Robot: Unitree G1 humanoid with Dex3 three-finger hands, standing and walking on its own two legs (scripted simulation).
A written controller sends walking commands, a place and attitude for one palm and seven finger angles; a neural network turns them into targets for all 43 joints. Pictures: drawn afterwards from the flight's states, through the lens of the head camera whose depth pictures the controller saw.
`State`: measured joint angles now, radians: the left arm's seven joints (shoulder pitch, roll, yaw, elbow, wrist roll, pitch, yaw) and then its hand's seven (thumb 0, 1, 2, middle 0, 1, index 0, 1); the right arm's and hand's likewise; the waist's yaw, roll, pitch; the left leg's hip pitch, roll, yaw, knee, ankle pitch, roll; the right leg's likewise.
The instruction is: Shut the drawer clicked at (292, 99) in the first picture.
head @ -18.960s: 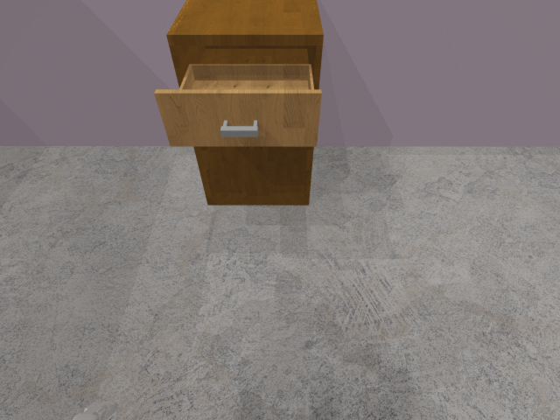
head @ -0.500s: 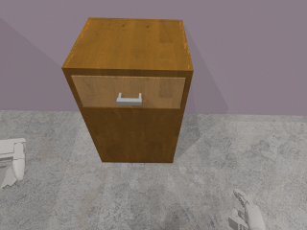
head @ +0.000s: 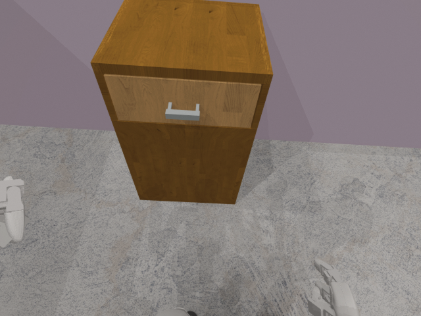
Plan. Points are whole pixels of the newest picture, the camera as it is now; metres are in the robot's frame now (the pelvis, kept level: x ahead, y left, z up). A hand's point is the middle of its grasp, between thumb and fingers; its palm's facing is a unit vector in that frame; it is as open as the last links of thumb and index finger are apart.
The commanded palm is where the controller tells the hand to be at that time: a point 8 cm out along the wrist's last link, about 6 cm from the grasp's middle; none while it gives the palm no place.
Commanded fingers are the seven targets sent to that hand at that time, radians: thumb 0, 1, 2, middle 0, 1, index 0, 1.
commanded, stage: step back with the hand held close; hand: left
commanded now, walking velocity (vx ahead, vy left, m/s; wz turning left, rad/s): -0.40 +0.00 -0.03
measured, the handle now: (183, 110) +0.68 +0.13 -0.08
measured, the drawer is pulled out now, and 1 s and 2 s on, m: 0.00 0.00 0.00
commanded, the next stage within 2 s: stop stepping back and stand still in 0.48 s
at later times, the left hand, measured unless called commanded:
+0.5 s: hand out of the picture +0.11 +0.24 +0.16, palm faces +0.35 -0.82 -0.45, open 3.2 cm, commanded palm +0.03 +0.27 +0.19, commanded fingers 0.00 0.90 0.90 -1.40 -1.60 -1.40 -1.60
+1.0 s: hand out of the picture +0.02 +0.22 +0.16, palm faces +0.35 -0.84 -0.41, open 3.2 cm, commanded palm -0.04 +0.26 +0.19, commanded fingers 0.00 0.90 0.90 -1.40 -1.60 -1.40 -1.60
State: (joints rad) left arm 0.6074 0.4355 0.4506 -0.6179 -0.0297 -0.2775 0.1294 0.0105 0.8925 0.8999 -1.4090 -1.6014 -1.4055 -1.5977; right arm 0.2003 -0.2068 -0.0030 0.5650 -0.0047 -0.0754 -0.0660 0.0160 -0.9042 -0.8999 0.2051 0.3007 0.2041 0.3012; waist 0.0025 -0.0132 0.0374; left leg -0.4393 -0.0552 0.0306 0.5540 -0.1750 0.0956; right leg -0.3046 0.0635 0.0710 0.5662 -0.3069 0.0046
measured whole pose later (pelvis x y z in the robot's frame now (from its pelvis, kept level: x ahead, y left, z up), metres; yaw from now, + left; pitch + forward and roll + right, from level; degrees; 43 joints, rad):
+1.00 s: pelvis -0.16 -0.02 +0.01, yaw +1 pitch -1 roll +0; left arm 0.64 0.39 0.34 -0.57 -0.02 -0.22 0.15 0.01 0.89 0.90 -1.41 -1.60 -1.40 -1.60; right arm 0.29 -0.25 -0.02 0.63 0.01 -0.12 -0.08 0.02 -0.91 -0.90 0.20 0.30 0.20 0.30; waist -0.02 -0.07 -0.01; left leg -0.24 -0.01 0.04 0.51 -0.25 0.03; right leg -0.29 0.01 -0.01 0.56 -0.29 0.00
